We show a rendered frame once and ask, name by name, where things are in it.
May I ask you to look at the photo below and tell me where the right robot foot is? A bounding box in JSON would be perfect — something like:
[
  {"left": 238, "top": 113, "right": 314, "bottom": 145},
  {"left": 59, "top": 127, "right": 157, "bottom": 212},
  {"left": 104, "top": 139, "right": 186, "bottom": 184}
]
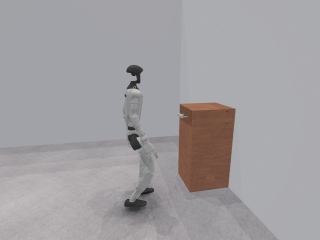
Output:
[{"left": 124, "top": 198, "right": 147, "bottom": 207}]

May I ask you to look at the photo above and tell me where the right robot upper arm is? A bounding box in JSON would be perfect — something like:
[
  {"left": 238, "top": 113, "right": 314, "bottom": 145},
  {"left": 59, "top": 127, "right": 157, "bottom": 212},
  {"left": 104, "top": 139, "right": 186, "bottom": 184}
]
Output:
[{"left": 129, "top": 89, "right": 141, "bottom": 121}]

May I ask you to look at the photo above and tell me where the humanoid robot head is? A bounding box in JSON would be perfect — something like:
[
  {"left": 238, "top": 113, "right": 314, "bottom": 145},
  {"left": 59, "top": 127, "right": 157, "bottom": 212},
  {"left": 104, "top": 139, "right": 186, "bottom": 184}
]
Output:
[{"left": 126, "top": 65, "right": 143, "bottom": 90}]

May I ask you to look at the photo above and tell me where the handle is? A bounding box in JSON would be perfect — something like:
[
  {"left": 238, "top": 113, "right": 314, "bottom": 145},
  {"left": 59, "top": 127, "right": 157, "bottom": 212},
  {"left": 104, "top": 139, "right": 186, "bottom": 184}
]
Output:
[{"left": 178, "top": 113, "right": 188, "bottom": 118}]

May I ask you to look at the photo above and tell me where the cabinet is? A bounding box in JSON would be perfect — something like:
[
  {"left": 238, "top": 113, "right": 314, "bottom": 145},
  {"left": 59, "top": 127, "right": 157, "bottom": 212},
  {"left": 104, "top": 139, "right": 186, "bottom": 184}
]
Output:
[{"left": 178, "top": 102, "right": 236, "bottom": 193}]

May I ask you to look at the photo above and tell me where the left robot upper arm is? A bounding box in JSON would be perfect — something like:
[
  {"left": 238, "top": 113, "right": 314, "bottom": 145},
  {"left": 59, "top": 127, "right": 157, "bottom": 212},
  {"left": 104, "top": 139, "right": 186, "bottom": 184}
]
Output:
[{"left": 122, "top": 101, "right": 125, "bottom": 114}]

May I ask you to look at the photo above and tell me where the left robot forearm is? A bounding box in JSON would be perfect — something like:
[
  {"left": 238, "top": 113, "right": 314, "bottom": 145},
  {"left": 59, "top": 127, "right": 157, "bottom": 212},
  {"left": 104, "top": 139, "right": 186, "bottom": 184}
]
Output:
[{"left": 123, "top": 113, "right": 129, "bottom": 131}]

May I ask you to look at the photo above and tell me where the right robot hand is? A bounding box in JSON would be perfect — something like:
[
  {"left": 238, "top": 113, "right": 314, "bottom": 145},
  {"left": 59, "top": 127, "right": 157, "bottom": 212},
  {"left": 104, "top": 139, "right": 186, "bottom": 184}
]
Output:
[{"left": 143, "top": 142, "right": 158, "bottom": 162}]

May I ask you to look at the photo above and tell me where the right robot forearm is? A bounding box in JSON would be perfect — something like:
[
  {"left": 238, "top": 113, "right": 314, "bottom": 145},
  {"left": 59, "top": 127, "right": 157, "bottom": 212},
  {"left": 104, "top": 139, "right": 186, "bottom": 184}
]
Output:
[{"left": 131, "top": 114, "right": 149, "bottom": 145}]

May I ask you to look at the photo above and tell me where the drawer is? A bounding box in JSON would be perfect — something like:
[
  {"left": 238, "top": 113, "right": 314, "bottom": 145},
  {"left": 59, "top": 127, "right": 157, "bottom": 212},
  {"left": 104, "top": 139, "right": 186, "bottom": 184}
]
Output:
[{"left": 180, "top": 105, "right": 193, "bottom": 127}]

